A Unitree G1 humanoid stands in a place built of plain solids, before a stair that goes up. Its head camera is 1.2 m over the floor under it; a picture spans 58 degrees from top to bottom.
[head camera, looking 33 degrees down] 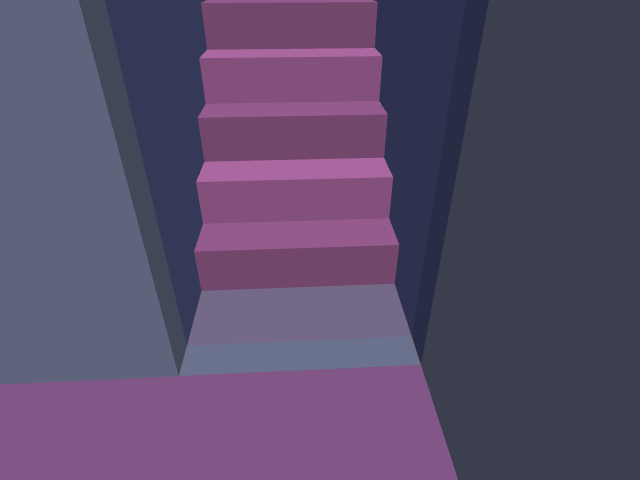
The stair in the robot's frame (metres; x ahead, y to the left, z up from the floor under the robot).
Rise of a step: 0.21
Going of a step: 0.22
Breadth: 0.84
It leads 3 degrees to the left of straight ahead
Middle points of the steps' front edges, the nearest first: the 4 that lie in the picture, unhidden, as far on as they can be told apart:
1.47 0.09 0.21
1.69 0.10 0.41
1.91 0.12 0.62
2.13 0.13 0.82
